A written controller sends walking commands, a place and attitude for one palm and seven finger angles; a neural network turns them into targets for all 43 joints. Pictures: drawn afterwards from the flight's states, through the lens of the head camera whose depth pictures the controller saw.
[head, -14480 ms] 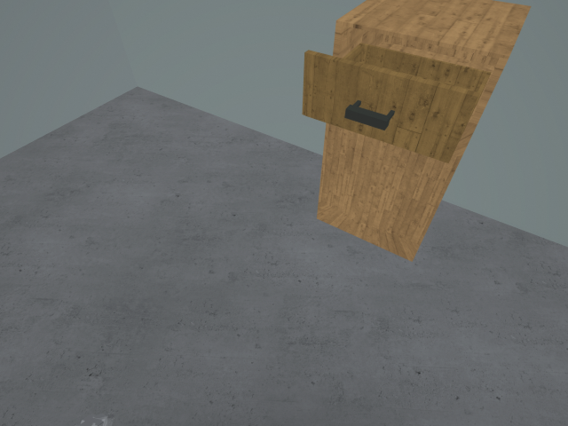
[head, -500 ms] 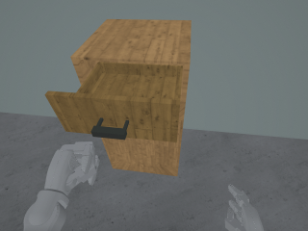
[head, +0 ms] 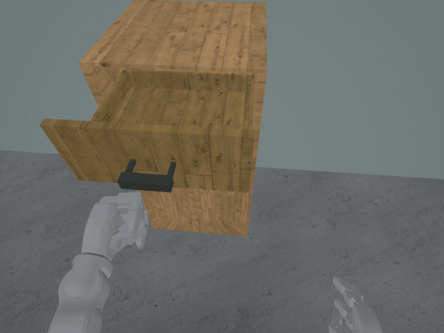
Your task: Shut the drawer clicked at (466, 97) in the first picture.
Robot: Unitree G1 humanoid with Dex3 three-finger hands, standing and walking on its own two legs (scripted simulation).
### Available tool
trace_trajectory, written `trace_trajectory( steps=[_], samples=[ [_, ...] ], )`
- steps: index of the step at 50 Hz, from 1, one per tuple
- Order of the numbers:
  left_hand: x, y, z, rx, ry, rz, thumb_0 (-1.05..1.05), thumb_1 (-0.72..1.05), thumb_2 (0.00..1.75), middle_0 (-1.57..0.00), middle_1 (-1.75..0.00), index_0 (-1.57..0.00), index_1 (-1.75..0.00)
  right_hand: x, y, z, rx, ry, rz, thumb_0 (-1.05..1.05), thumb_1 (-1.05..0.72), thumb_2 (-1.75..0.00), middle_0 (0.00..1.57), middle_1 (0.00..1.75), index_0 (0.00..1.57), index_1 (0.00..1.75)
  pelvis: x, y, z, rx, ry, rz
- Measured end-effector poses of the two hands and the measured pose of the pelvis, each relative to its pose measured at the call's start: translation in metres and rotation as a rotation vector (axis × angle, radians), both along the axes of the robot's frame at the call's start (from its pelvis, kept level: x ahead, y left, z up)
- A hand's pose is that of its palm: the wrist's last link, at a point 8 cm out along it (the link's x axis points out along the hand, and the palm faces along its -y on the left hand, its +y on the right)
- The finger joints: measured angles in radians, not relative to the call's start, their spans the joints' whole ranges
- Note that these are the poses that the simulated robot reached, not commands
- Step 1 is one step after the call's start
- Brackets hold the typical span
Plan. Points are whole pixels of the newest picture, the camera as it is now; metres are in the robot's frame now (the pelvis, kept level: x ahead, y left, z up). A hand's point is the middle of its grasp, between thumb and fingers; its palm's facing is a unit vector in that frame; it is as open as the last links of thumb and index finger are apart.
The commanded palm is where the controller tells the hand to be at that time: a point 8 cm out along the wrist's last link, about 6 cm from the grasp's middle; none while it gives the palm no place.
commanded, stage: bring the fist close to the handle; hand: left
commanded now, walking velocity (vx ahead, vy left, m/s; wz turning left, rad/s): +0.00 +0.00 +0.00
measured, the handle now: (149, 173) +0.41 +0.18 +0.04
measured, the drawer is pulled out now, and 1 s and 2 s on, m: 0.23 0.23 0.12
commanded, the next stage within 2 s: push the drawer shut in 0.76 s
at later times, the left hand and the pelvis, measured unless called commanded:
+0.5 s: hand (158, 218) +0.31 +0.14 +0.04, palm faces -0.06 -1.00 -0.05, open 3.3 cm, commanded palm +0.29 +0.20 +0.04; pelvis -0.01 +0.00 -0.02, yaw +0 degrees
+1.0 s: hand (159, 215) +0.32 +0.14 +0.04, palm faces -0.05 -1.00 -0.06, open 3.3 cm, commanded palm +0.30 +0.19 +0.04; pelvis -0.01 +0.00 -0.02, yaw +0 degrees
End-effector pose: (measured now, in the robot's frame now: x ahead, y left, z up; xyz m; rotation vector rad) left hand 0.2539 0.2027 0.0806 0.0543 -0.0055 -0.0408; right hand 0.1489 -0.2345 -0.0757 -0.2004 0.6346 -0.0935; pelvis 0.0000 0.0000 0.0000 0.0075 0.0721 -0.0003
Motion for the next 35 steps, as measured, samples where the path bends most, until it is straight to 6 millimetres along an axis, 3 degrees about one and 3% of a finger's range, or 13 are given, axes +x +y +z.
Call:
trace_trajectory(
  steps=[20,35],
  samples=[
    [0.034,-0.006,-0.039,-0.004,0.002,-0.01,0.01,0.9,0.9,-1.4,-1.6,-1.4,-1.6,-0.018,0.001,-0.027,0.003,0.133,-0.025,0.01,-0.9,-0.9,0.2,0.3,0.2,0.3,-0.006,0.004,-0.015,0.001,0.082,-0.002],
    [0.04,-0.012,-0.04,0.001,0.002,-0.019,0.01,0.9,0.9,-1.4,-1.6,-1.4,-1.6,-0.031,-0.006,-0.037,0.013,0.198,-0.054,0.01,-0.9,-0.9,0.2,0.3,0.2,0.3,-0.006,0.001,-0.017,0.004,0.099,-0.007]
  ],
)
